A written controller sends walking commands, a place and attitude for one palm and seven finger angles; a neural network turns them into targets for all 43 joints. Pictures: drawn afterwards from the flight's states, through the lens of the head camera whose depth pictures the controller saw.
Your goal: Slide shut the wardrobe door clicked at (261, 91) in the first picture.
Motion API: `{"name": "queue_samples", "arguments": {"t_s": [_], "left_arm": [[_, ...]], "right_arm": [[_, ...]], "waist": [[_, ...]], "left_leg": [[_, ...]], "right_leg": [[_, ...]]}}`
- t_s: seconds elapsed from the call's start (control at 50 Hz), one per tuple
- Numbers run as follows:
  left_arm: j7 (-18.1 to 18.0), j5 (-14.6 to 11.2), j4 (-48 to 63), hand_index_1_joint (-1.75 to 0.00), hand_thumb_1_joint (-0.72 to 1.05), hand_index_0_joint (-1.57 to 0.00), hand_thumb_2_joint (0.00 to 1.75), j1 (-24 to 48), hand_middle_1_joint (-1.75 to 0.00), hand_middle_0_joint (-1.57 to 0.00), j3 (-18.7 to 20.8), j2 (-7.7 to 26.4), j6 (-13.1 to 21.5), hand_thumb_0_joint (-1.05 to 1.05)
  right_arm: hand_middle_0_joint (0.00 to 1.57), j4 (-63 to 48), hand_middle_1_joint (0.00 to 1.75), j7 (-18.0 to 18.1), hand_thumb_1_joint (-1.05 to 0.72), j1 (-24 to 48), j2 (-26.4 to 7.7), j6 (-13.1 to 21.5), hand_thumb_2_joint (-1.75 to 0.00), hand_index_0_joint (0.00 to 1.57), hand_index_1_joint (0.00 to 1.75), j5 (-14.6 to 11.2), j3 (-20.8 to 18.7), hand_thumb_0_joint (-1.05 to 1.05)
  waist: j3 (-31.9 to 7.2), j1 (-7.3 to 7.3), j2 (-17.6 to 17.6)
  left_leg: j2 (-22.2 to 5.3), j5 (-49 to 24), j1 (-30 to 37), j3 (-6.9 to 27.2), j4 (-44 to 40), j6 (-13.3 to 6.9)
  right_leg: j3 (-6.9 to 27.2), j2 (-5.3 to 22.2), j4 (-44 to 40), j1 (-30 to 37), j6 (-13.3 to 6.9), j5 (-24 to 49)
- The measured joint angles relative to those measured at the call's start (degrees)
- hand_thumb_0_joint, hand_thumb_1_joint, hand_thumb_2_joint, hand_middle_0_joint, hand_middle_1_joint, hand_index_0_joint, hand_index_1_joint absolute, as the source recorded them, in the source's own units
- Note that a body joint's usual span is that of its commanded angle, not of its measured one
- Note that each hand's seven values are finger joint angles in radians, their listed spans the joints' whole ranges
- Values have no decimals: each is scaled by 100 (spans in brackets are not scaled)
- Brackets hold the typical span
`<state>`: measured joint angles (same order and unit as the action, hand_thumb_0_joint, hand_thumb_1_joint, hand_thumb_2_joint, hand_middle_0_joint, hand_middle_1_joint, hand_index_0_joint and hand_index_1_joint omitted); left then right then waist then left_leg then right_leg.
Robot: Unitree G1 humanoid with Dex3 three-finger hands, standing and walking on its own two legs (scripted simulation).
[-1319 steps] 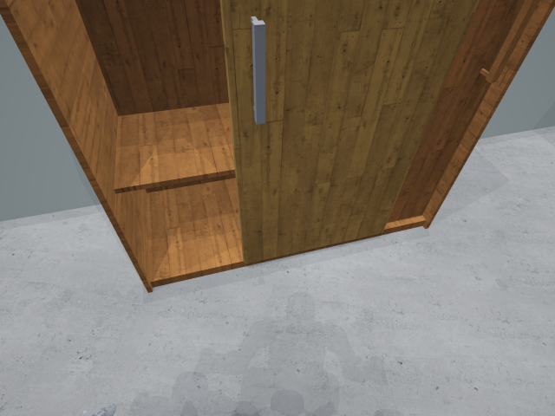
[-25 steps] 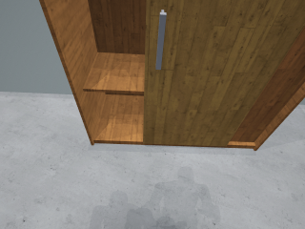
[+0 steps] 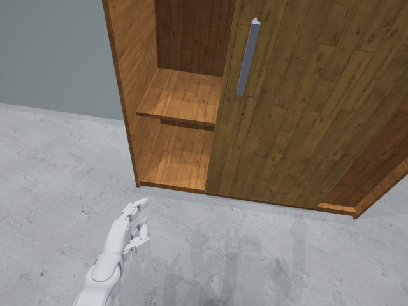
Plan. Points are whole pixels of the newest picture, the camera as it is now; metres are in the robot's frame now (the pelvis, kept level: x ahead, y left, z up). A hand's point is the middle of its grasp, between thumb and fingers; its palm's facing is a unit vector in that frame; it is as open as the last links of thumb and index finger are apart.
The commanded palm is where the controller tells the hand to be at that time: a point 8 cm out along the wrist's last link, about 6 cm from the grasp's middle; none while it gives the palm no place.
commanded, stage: step back with the hand held close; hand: right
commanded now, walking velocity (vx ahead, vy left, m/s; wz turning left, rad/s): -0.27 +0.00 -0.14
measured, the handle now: (246, 58) +0.81 -0.07 +0.12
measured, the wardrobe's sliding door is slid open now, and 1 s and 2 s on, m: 0.38 0.38 0.38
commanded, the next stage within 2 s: stop stepping back and stand still in 0.98 s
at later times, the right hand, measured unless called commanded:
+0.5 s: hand out of the picture +0.17 -0.24 +0.17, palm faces +0.30 +0.73 -0.61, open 7.4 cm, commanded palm +0.09 -0.28 +0.19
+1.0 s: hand out of the picture +0.02 -0.27 +0.19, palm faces +0.43 +0.79 -0.44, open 7.4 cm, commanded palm -0.05 -0.30 +0.19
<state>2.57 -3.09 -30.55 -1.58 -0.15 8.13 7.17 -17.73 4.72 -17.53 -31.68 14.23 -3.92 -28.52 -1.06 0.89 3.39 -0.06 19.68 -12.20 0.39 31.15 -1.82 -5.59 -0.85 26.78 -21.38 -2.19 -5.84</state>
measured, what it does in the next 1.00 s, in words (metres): walks backwards: right foot, then right foot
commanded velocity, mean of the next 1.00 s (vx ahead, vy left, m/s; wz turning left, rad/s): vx -0.35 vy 0.00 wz -0.07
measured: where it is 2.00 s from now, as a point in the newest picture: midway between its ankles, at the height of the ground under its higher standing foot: outside the picture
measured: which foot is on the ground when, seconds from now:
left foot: down 0.00-0.74, up 0.76-1.00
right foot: down 0.00-0.00, up 0.02-0.22, down 0.24-0.44, up 0.46-0.70, down 0.72-1.00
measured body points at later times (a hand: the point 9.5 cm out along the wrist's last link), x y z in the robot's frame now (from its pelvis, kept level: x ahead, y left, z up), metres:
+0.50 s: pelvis -0.04 +0.00 +0.00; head +0.03 +0.02 +0.44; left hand +0.14 +0.22 -0.11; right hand +0.14 -0.27 +0.21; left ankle +0.00 +0.11 -0.73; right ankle +0.02 -0.13 -0.71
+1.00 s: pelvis -0.15 -0.01 +0.01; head -0.10 -0.04 +0.46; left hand +0.06 +0.17 -0.06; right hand -0.01 -0.31 +0.21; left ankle -0.17 +0.11 -0.70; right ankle -0.11 -0.14 -0.73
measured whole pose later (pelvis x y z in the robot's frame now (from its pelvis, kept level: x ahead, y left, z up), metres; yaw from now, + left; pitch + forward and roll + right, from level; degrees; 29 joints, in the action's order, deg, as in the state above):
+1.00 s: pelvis -0.15 -0.01 +0.01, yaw -7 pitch +2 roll +3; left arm -0.2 0.8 -33.0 -9.0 -0.2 7.4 7.6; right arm -39.4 6.8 -32.6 -23.5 14.1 -3.3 -23.2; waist 4.5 -1.9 -0.9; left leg 2.6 24.0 -18.3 -2.6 40.1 1.9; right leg 1.4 4.1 25.7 -20.3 1.0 -7.6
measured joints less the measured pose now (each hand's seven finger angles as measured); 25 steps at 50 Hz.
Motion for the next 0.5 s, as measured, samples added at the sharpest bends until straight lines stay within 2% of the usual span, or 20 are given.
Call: {"name": "queue_samples", "arguments": {"t_s": [0.06, 0.12, 0.14, 0.18, 0.2, 0.24, 0.26, 0.3, 0.36, 0.4, 0.44, 0.46, 0.5], "left_arm": [[67, 34, 220, -30, 90, -20, 90, -225, -30, -20, -48, 148, -253, 0], [-93, 21, 125, -30, 90, -21, 90, -836, -30, -20, -141, 334, -427, 0], [-221, 30, 64, -30, 90, -21, 90, -1050, -30, -20, -193, 400, -452, 0], [-502, 65, -100, -30, 90, -21, 90, -1393, -30, -20, -248, 508, -448, 0], [-622, 81, -178, -30, 90, -21, 90, -1512, -30, -20, -231, 562, -437, 1], [-778, 112, -303, -30, 90, -20, 90, -1631, -30, -20, -97, 698, -387, 1], [-819, 121, -424, -30, 90, -20, 90, -1556, -30, -20, 17, 667, -358, 1], [-789, 138, -636, -30, 90, -20, 90, -1288, -30, -20, 177, 546, -264, 1], [-609, 151, -666, -30, 91, -20, 90, -950, -30, -20, 251, 364, -105, 1], [-468, 128, -535, -30, 91, -20, 90, -834, -30, -20, 234, 242, -68, 1], [-371, 93, -373, -30, 90, -20, 90, -756, -30, -20, 184, 145, -72, 1], [-339, 79, -331, -30, 90, -20, 90, -684, -30, -20, 170, 126, -102, 1], [-306, 82, -319, -30, 90, -20, 90, -604, -30, -20, 167, 99, -166, 1]], "right_arm": [[18, 221, 29, -165, -87, -732, 669, -538, -88, 19, 30, -15, 641, 0], [19, -784, 29, -108, -89, -1800, 1287, -851, -89, 20, 30, 0, 1418, 1], [20, -1247, 30, -27, -89, -2070, 1346, -909, -89, 20, 30, 6, 1639, 2], [21, -2118, 30, 180, -88, -2388, 1219, -876, -89, 21, 30, -1, 1832, 2], [21, -2468, 30, 291, -88, -2449, 1089, -800, -89, 21, 31, -6, 1773, 2], [22, -2942, 30, 504, -88, -2384, 761, -602, -89, 22, 31, -28, 1341, 2], [22, -2987, 30, 590, -88, -2160, 529, -491, -89, 22, 31, -39, 998, 2], [22, -2717, 30, 640, -88, -1519, 173, -206, -89, 22, 31, -19, 374, 2], [21, -2178, 30, 578, -88, -1053, -11, -19, -90, 21, 31, -11, -243, 2], [21, -1949, 30, 506, -89, -1193, -5, -19, -90, 21, 31, -17, -392, 1], [20, -1855, 30, 417, -89, -1489, 83, -30, -90, 21, 30, -5, -330, 1], [20, -1834, 30, 372, -89, -1623, 207, -32, -90, 21, 30, 15, -196, 1], [20, -1805, 30, 282, -89, -1832, 446, -81, -90, 21, 30, 45, 170, 1]], "waist": [[323, 101, 57], [511, 13, -410], [585, -57, -583], [730, -180, -824], [792, -210, -848], [877, -233, -695], [974, -222, -721], [1213, -220, -748], [1279, -11, -533], [1184, 102, -379], [1095, 120, -276], [1111, 141, -183], [1049, 144, -147]], "left_leg": [[118, -57, -179, -42, 156, -6], [49, -81, -194, -51, 42, 31], [26, -100, -184, -77, -11, 31], [-12, -106, -180, -170, -53, 34], [-14, -80, -180, -232, -25, 49], [40, 66, -295, -330, 343, 124], [-19, 182, -451, -274, 770, 195], [2, 767, -722, -2, 1576, 239], [78, 814, -810, -75, 1446, 280], [76, 288, -664, -192, 775, 306], [66, -422, -538, -240, 244, 256], [116, -534, -570, -262, 250, 164], [90, -549, -673, -268, 243, 45]], "right_leg": [[349, 41, 1375, -590, 128, -1188], [459, 33, 2577, -960, 168, -1713], [442, 88, 2638, -967, 186, -1792], [471, 183, 2113, -772, 188, -1664], [525, 215, 1608, -571, 191, -1335], [611, 320, 636, -66, 237, -371], [593, 261, 612, -25, 299, -491], [548, 163, 634, 61, 297, -611], [615, 196, 433, 129, 283, -437], [625, 248, 420, 58, 312, -361], [583, 296, 611, -103, 357, -413], [618, 326, 803, -199, 346, -694], [696, 205, 1699, -541, 337, -1499]]}}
